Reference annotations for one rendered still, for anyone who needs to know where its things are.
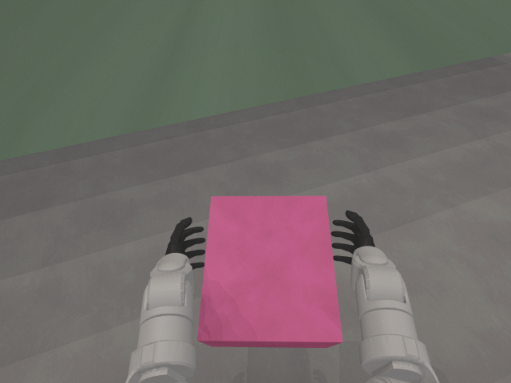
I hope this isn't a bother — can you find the robot right forearm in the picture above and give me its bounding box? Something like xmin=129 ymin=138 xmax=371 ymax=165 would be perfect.
xmin=351 ymin=246 xmax=440 ymax=383

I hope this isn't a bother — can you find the carton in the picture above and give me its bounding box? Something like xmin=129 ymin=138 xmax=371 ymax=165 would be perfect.
xmin=197 ymin=195 xmax=343 ymax=348

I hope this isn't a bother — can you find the robot right hand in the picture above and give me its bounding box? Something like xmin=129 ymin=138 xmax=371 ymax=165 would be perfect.
xmin=331 ymin=211 xmax=375 ymax=264

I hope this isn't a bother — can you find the robot left hand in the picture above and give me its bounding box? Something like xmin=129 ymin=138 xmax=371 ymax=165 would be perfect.
xmin=165 ymin=217 xmax=205 ymax=269

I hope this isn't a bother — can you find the robot left forearm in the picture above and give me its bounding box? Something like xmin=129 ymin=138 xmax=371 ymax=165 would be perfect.
xmin=125 ymin=253 xmax=196 ymax=383

